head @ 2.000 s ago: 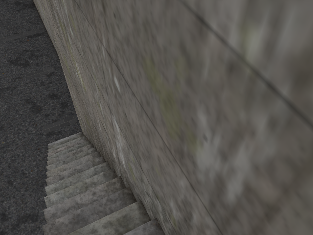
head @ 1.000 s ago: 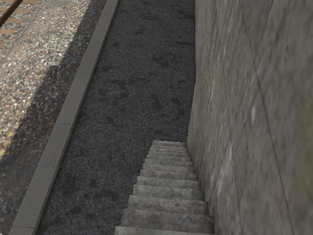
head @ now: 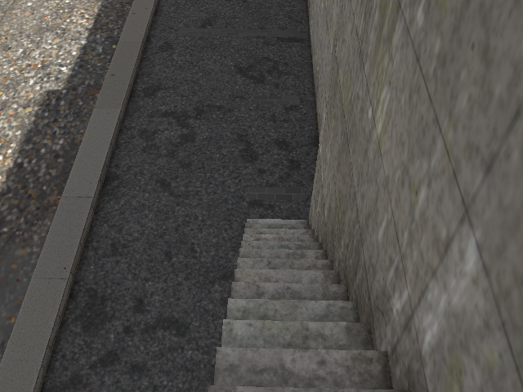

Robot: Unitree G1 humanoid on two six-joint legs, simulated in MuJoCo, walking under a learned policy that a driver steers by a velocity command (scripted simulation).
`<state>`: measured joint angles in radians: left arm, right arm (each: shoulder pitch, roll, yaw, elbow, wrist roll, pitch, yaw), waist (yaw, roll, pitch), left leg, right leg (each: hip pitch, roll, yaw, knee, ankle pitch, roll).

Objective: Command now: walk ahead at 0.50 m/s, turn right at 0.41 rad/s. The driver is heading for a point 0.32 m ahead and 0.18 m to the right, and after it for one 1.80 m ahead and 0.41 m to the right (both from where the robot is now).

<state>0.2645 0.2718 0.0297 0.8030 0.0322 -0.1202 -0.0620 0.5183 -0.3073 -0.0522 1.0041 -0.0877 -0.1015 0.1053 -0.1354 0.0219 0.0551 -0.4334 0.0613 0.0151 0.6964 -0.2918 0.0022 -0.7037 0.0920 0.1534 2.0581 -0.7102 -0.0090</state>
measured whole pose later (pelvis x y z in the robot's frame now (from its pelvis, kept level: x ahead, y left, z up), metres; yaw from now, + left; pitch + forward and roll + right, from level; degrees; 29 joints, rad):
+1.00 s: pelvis +0.25 -0.20 -0.24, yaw -31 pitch +0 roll +1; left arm -0.02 0.24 -0.01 0.77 0.00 -0.10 -0.13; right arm 0.40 -0.20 0.07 0.80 0.04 -0.06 0.07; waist -0.12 0.04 -0.02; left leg -0.42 0.06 0.10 0.90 -0.47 -0.02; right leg -0.51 -0.01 0.10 0.91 -0.40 0.04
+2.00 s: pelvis +0.17 -0.14 -0.21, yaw +0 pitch +2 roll +0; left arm 0.35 0.35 0.03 0.78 0.13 -0.17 0.00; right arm 0.18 -0.27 0.08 0.41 -0.01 0.03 0.09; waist 0.09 0.01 -0.05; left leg -0.98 0.11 -0.06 2.14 -0.69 -0.13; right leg -0.46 -0.15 -0.20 0.65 -0.21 -0.01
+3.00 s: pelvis +0.18 -0.07 -0.20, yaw +10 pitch -3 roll +2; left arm 0.37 0.27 0.04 0.73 -0.11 0.11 0.08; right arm 0.09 -0.16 0.09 0.62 0.05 0.07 0.03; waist 0.03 0.02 -0.03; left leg -0.68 0.00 0.03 1.85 -0.91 0.03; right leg -0.31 0.01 0.11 0.68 -0.30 -0.09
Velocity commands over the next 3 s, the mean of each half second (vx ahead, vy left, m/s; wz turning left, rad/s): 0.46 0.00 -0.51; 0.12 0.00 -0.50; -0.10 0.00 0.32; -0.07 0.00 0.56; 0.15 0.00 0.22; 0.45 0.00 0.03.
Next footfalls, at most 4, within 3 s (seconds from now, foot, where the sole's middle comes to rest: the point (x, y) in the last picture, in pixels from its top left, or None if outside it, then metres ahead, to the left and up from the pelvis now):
0.54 right None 0.25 -0.37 -0.97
0.88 left None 0.34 -0.12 -0.97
1.68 right None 0.28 -0.29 -0.97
2.10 left None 0.14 0.05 -0.75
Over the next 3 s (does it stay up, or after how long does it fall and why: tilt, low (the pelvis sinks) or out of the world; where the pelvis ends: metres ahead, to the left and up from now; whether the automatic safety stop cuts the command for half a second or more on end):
stays up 0.18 -0.07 -0.20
